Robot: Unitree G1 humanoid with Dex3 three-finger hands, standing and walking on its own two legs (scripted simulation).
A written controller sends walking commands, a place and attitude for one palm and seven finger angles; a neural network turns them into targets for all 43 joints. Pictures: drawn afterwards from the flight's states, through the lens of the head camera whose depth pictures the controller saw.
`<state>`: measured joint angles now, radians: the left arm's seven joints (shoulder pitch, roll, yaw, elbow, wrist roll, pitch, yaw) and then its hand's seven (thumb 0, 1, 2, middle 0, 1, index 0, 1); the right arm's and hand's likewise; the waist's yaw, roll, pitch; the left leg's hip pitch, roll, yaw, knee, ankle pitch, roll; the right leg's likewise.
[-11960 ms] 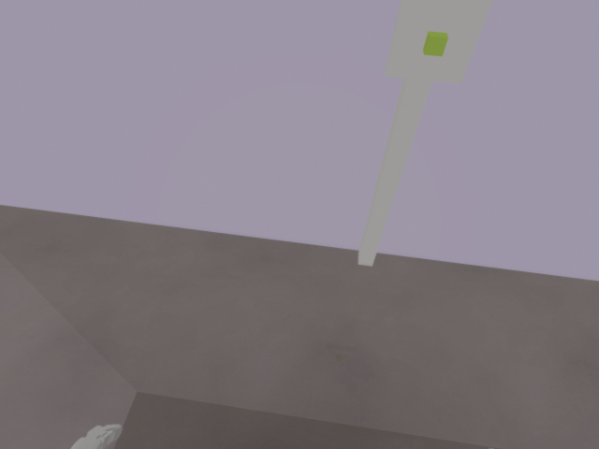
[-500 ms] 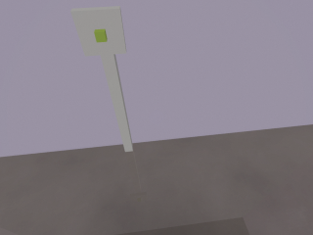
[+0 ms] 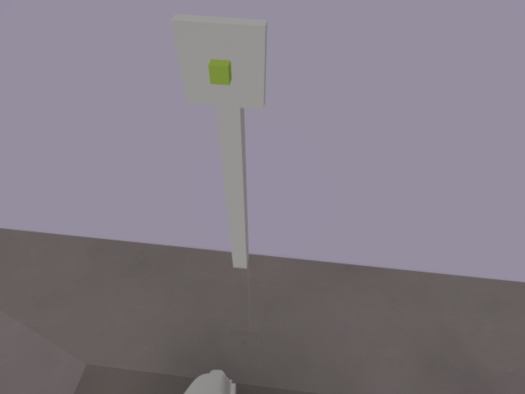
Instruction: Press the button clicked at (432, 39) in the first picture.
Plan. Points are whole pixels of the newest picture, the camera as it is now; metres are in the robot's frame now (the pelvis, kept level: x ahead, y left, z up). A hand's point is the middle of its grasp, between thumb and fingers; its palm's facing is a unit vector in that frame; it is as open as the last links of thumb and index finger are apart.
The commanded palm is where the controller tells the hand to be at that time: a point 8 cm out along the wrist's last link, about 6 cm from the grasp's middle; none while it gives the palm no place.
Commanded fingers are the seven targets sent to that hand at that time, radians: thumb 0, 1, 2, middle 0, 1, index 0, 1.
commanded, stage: take the last steps up to it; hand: left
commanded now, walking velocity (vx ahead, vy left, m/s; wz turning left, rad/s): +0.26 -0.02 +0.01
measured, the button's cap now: (220, 71) +0.67 +0.18 +0.15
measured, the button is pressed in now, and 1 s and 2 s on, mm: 0 0 0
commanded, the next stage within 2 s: come to a stop and stand still in 0.28 s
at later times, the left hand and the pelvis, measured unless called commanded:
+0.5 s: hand (186, 321) +0.26 +0.19 -0.16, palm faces -0.02 -0.97 -0.23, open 7.4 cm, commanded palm none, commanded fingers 0.00 0.90 0.90 -0.20 -0.30 -0.20 -0.30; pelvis +0.16 +0.00 +0.00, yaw -2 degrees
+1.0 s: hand (151, 369) +0.18 +0.23 -0.18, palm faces +0.07 -0.97 -0.22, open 7.3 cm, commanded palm none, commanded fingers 0.00 0.90 0.90 -0.20 -0.30 -0.20 -0.30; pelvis +0.12 +0.03 +0.00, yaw +0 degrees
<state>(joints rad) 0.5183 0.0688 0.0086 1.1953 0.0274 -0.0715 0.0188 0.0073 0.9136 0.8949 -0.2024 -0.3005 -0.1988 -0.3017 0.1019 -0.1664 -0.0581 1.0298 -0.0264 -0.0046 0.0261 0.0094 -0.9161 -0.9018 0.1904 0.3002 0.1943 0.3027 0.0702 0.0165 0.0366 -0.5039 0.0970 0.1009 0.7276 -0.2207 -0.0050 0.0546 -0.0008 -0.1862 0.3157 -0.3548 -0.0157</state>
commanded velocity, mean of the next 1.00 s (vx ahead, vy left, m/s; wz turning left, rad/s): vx -0.02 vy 0.02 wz -0.01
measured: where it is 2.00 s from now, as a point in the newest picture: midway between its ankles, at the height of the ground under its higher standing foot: outside the picture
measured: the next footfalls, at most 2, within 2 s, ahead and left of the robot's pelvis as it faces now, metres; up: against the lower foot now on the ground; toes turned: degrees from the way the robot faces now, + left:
left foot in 0.08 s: +0.16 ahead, +0.12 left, +0.00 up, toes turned +8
right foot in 0.52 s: +0.27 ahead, -0.14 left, +0.00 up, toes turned -8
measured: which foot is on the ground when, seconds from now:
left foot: up 0.00-0.06, down 0.08-0.56, up 0.58-0.86, down 0.88-1.00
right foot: down 0.00-0.08, up 0.10-0.50, down 0.52-0.90, up 0.92-1.00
